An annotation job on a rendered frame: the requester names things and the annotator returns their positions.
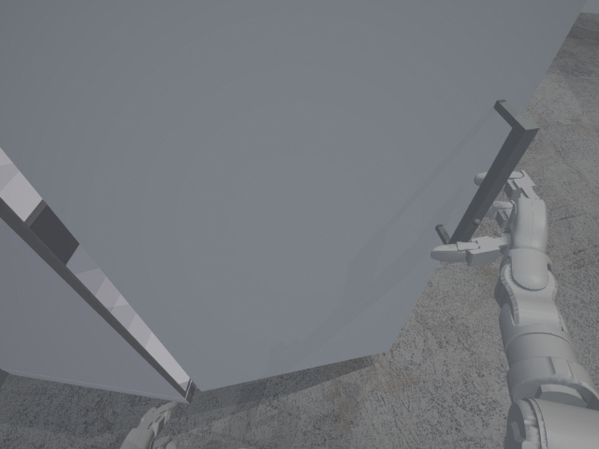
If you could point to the right robot forearm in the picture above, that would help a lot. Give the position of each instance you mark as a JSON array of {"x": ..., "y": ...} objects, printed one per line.
[{"x": 541, "y": 356}]

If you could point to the right robot hand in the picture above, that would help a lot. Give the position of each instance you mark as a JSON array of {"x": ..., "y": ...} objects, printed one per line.
[{"x": 525, "y": 218}]

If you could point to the robot right upper arm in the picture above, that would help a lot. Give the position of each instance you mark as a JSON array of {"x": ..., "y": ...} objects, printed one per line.
[{"x": 534, "y": 423}]

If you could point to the fridge door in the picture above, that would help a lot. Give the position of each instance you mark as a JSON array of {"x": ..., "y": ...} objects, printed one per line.
[{"x": 261, "y": 179}]

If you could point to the left robot hand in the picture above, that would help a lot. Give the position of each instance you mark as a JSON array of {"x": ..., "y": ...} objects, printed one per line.
[{"x": 151, "y": 424}]

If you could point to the handle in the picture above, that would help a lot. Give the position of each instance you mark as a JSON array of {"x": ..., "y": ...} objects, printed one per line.
[{"x": 515, "y": 145}]

